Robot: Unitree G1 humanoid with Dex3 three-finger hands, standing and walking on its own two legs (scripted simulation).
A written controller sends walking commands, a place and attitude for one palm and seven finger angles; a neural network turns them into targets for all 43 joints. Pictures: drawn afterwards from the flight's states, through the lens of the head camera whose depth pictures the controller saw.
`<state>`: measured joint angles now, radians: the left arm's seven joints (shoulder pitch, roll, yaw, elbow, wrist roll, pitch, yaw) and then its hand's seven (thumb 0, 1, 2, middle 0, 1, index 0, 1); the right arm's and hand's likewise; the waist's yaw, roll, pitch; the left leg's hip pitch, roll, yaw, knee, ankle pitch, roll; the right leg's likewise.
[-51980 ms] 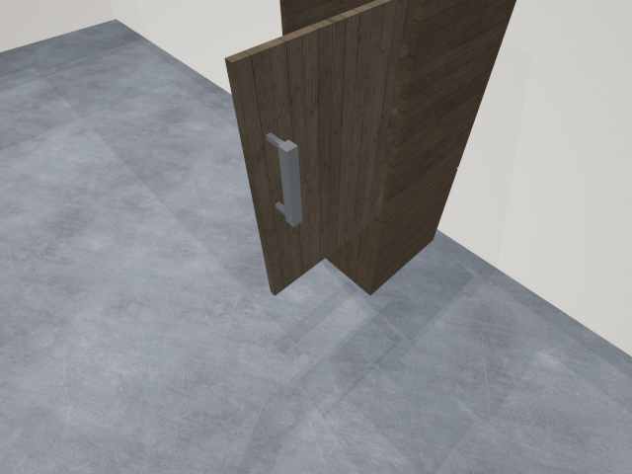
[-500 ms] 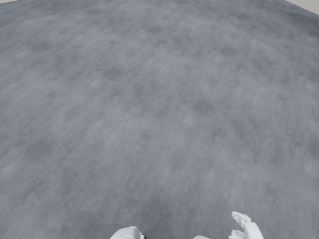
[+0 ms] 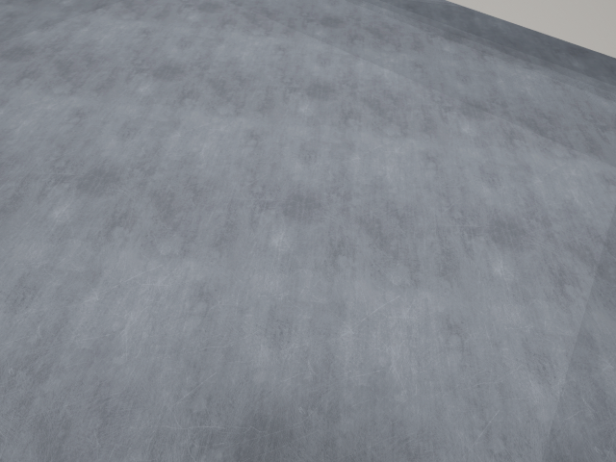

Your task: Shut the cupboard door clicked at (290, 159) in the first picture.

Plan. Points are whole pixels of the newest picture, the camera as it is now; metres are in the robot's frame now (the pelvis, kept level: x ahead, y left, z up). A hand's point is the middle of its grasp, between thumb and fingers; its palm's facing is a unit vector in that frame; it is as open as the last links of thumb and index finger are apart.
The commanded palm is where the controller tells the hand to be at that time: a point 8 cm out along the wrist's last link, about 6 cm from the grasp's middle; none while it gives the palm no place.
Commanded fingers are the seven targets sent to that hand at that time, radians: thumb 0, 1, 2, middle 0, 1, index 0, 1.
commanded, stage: turn to face it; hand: left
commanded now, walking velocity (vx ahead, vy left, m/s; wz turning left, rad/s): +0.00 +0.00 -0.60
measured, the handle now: out of the picture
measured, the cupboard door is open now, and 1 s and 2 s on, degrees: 31 31 31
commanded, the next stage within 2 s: none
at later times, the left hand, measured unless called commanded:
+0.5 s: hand (225, 427) +0.18 +0.13 -0.14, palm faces -0.32 -0.91 -0.27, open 7.4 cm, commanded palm none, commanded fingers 0.00 0.90 0.90 -0.20 -0.30 -0.20 -0.30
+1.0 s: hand (232, 405) +0.21 +0.13 -0.15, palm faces -0.54 -0.81 -0.23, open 7.4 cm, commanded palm none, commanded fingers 0.00 0.90 0.90 -0.20 -0.30 -0.20 -0.30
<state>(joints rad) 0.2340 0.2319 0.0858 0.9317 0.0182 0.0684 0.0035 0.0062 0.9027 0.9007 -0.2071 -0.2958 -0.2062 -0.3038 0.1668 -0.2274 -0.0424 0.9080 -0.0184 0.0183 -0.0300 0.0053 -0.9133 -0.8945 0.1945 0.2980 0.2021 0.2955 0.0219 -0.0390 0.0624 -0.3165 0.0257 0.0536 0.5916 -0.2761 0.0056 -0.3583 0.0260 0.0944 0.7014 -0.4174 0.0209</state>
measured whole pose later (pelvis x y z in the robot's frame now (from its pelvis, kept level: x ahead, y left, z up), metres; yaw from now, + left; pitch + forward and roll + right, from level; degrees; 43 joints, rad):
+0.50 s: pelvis +0.00 -0.02 +0.00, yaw -18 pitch +1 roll +0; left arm 0.13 0.21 0.04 0.85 0.02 0.04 0.00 0.00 0.90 0.90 -0.21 -0.30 -0.20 -0.30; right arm 0.20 -0.27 -0.05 0.92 -0.02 0.07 -0.02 0.01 -0.91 -0.89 0.20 0.30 0.20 0.30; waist -0.03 0.04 0.10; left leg -0.48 0.08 0.05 1.09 -0.47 -0.08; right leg -0.27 0.01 0.00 0.56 -0.30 -0.02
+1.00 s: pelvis +0.01 +0.00 +0.01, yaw -36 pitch +0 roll -3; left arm 0.17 0.26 0.09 0.88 0.02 0.09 -0.04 0.01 0.91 0.90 -0.20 -0.30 -0.20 -0.30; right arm 0.21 -0.22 -0.03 0.89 -0.03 0.03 -0.01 0.00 -0.91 -0.89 0.20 0.30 0.21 0.30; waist 0.01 0.02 0.09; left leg -0.27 0.17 0.18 0.56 -0.28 -0.02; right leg -0.35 -0.02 -0.08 0.79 -0.43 0.03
